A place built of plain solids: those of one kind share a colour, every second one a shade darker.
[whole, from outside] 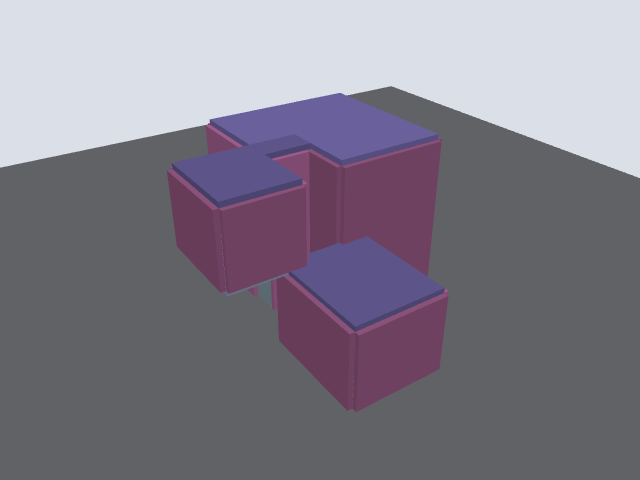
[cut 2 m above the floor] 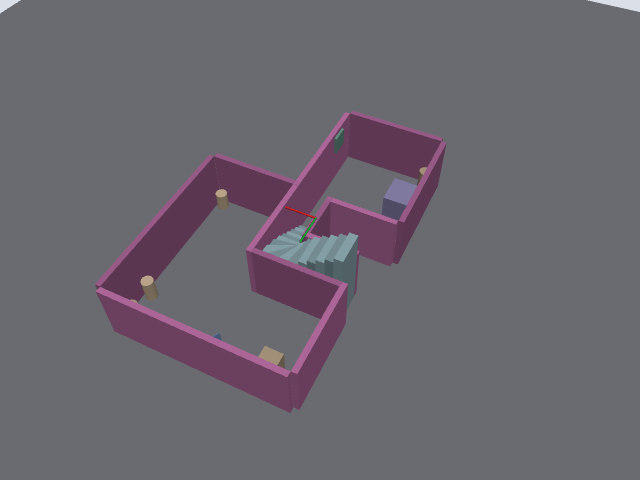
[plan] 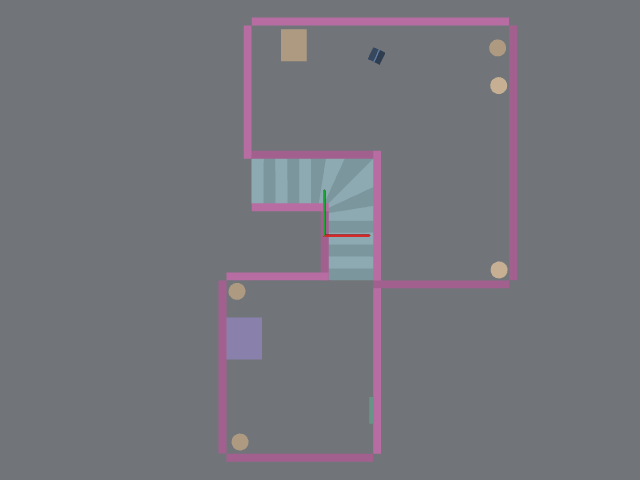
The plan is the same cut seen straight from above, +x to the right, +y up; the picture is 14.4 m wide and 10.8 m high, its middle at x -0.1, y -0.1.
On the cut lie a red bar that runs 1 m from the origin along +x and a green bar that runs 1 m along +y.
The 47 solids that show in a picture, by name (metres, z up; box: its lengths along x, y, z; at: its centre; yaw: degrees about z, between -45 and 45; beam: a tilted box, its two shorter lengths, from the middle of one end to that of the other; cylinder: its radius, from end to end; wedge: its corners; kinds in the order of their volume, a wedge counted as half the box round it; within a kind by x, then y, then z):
{
 "wall_1": {"box": [0.18, 3.21, 2.7], "at": [-4.43, 0.12, 4.39]},
 "wall_2": {"box": [2.7, 0.18, 2.7], "at": [-2.99, -1.57, 4.39]},
 "wall_3": {"box": [0.18, 3.9, 2.88], "at": [-2.29, -2.96, 1.39]},
 "wall_4": {"box": [0.18, 3.0, 5.79], "at": [-1.73, 3.23, 2.85]},
 "wall_5": {"box": [0.18, 2.21, 2.7], "at": [-1.55, -0.38, 4.39]},
 "wall_6": {"box": [2.3, 0.18, 2.88], "at": [-1.05, -0.92, 1.39]},
 "wall_7": {"box": [1.73, 0.18, 5.79], "at": [-0.77, 0.64, 2.85]},
 "wall_8": {"box": [3.3, 0.18, 2.88], "at": [-0.55, -5.0, 1.39]},
 "wall_9": {"box": [2.73, 0.18, 5.79], "at": [-0.27, 1.82, 2.85]},
 "wall_10": {"box": [0.18, 1.74, 5.79], "at": [0.01, -0.14, 2.85]},
 "wall_11": {"box": [1.0, 0.18, 2.91], "at": [0.6, -1.1, 4.29]},
 "wall_12": {"box": [0.18, 3.9, 2.88], "at": [1.19, -2.96, 1.39]},
 "wall_13": {"box": [0.18, 2.92, 5.79], "at": [1.19, 0.45, 2.85]},
 "wall_14": {"box": [5.79, 0.18, 5.79], "at": [1.26, 4.82, 2.85]},
 "wall_15": {"box": [3.06, 0.18, 5.79], "at": [2.63, -1.1, 2.85]},
 "wall_16": {"box": [0.18, 5.74, 5.79], "at": [4.25, 1.86, 2.85]},
 "roof_1": {"box": [2.7, 3.21, 0.2], "at": [-2.99, 0.12, 5.84]},
 "roof_2": {"box": [1.73, 1.0, 0.2], "at": [-0.77, 1.23, 5.84]},
 "roof_3": {"box": [3.3, 3.9, 0.18], "at": [-0.55, -2.96, 2.92]},
 "roof_4": {"box": [5.79, 3.0, 0.2], "at": [1.26, 3.23, 5.84]},
 "roof_5": {"box": [4.06, 2.74, 0.2], "at": [2.13, 0.36, 5.84]},
 "tread_1": {"wedge": [[-1.64, 0.73, -0.05], [-1.64, 0.73, 2.86], [-1.64, 1.73, -0.05], [-1.64, 1.73, 2.86], [-1.37, 0.73, -0.05], [-1.37, 0.73, 2.86], [-1.37, 1.73, -0.05], [-1.37, 1.73, 2.86]]},
 "tread_2": {"wedge": [[-1.38, 0.73, -0.05], [-1.38, 0.73, 2.68], [-1.37, 1.73, -0.05], [-1.37, 1.73, 2.68], [-1.11, 1.73, -0.05], [-1.11, 1.73, 2.68], [-1.1, 0.73, -0.05], [-1.1, 0.73, 2.68]]},
 "tread_3": {"wedge": [[-1.11, 1.73, -0.05], [-1.11, 1.73, 2.5], [-1.1, 0.73, -0.05], [-1.1, 0.73, 2.5], [-0.84, 1.73, -0.05], [-0.84, 1.73, 2.5], [-0.83, 0.73, -0.05], [-0.83, 0.73, 2.5]]},
 "tread_4": {"wedge": [[-0.84, 0.73, -0.05], [-0.84, 0.73, 2.33], [-0.84, 1.73, -0.05], [-0.84, 1.73, 2.32], [-0.57, 0.73, -0.05], [-0.57, 0.73, 2.32], [-0.57, 1.73, -0.05], [-0.57, 1.73, 2.32]]},
 "tread_5": {"wedge": [[-0.57, 0.73, -0.05], [-0.57, 0.73, 2.15], [-0.57, 1.73, -0.05], [-0.57, 1.73, 2.15], [-0.3, 0.73, -0.05], [-0.3, 0.73, 2.14], [-0.3, 1.73, -0.05], [-0.3, 1.73, 2.14]]},
 "tread_6": {"wedge": [[-0.3, 0.73, -0.05], [-0.3, 0.73, 1.97], [-0.3, 1.73, -0.05], [-0.3, 1.73, 1.97], [-0.13, 0.73, -0.05], [-0.13, 0.73, 1.97], [0.03, 1.73, -0.05], [0.03, 1.73, 1.97]]},
 "tread_7": {"wedge": [[-0.13, 0.73, -0.05], [-0.13, 0.73, 1.79], [-0.01, 0.73, -0.05], [-0.01, 0.73, 1.79], [0.03, 1.73, -0.05], [0.03, 1.73, 1.79], [0.45, 1.73, -0.05], [0.45, 1.73, 1.79]]},
 "tread_8": {"wedge": [[-0.01, 0.73, -0.05], [-0.01, 0.73, 1.61], [0.1, 0.73, -0.05], [0.1, 0.73, 1.61], [0.45, 1.73, -0.05], [0.45, 1.73, 1.61], [1.1, 1.73, -0.05], [1.1, 1.73, 1.61]]},
 "tread_9": {"wedge": [[0.1, -1.0, -0.05], [0.1, -1.0, 0.18], [0.1, -0.74, -0.05], [0.1, -0.74, 0.18], [1.1, -1.01, -0.05], [1.1, -1.01, 0.18], [1.1, -0.74, -0.05], [1.1, -0.74, 0.18]]},
 "tread_10": {"wedge": [[0.1, -0.74, -0.05], [0.1, -0.74, 0.36], [0.1, -0.47, -0.05], [0.1, -0.47, 0.36], [1.1, -0.74, -0.05], [1.1, -0.74, 0.36], [1.1, -0.47, -0.05], [1.1, -0.47, 0.35]]},
 "tread_11": {"wedge": [[0.1, -0.47, -0.05], [0.1, -0.47, 0.54], [0.1, -0.2, -0.05], [0.1, -0.2, 0.54], [1.1, -0.47, -0.05], [1.1, -0.47, 0.54], [1.1, -0.2, -0.05], [1.1, -0.2, 0.54]]},
 "tread_12": {"wedge": [[0.1, -0.2, -0.05], [0.1, -0.2, 0.71], [0.1, 0.06, -0.05], [0.1, 0.06, 0.71], [1.1, -0.2, -0.05], [1.1, -0.2, 0.71], [1.1, 0.07, -0.05], [1.1, 0.07, 0.71]]},
 "tread_13": {"wedge": [[0.1, 0.06, -0.05], [0.1, 0.06, 0.89], [0.1, 0.34, -0.05], [0.1, 0.34, 0.89], [1.1, 0.07, -0.05], [1.1, 0.07, 0.89], [1.1, 0.34, -0.05], [1.1, 0.34, 0.89]]},
 "tread_14": {"wedge": [[0.1, 0.33, -0.05], [0.1, 0.33, 1.07], [0.1, 0.51, -0.05], [0.1, 0.51, 1.07], [1.1, 0.33, -0.05], [1.1, 0.33, 1.07], [1.1, 0.67, -0.05], [1.1, 0.67, 1.07]]},
 "tread_15": {"wedge": [[0.1, 0.51, -0.05], [0.1, 0.51, 1.25], [0.1, 0.63, -0.05], [0.1, 0.63, 1.25], [1.1, 0.67, -0.05], [1.1, 0.67, 1.25], [1.1, 1.09, -0.05], [1.1, 1.09, 1.25]]},
 "tread_16": {"wedge": [[0.1, 0.63, -0.05], [0.1, 0.63, 1.43], [0.1, 0.73, -0.05], [0.1, 0.73, 1.43], [1.1, 1.09, -0.05], [1.1, 1.09, 1.43], [1.1, 1.73, -0.05], [1.1, 1.73, 1.43]]},
 "floor_1": {"box": [2.7, 3.21, 0.21], "at": [-2.99, 0.12, 2.93]},
 "machine_1": {"box": [0.8, 0.95, 1.88], "at": [-1.8, -2.32, 0.89]},
 "bin_1": {"cylinder": 0.19, "from": [-1.97, -1.26, 0.0], "to": [-1.97, -1.26, 0.75]},
 "bin_2": {"cylinder": 0.19, "from": [-1.9, -4.65, 0.0], "to": [-1.9, -4.65, 0.75]},
 "bin_3": {"box": [0.58, 0.72, 1.11], "at": [-0.69, 4.28, 0.51]},
 "bin_4": {"cylinder": 0.19, "from": [3.9, 4.22, 0.0], "to": [3.9, 4.22, 0.62]},
 "bin_5": {"cylinder": 0.19, "from": [3.92, 3.37, 0.0], "to": [3.92, 3.37, 0.75]},
 "bin_6": {"cylinder": 0.19, "from": [3.93, -0.77, 0.0], "to": [3.93, -0.77, 0.62]},
 "sign_1": {"wedge": [[0.97, 3.97, 0.0], [1.1, 3.91, 0.62], [1.1, 4.24, 0.0], [1.12, 3.9, 0.62], [1.22, 4.19, 0.62], [1.25, 3.84, 0.0], [1.25, 4.17, 0.62], [1.37, 4.12, 0.0]]},
 "cabinet_1": {"box": [0.09, 0.61, 0.63], "at": [1.05, -3.94, 1.55]}
}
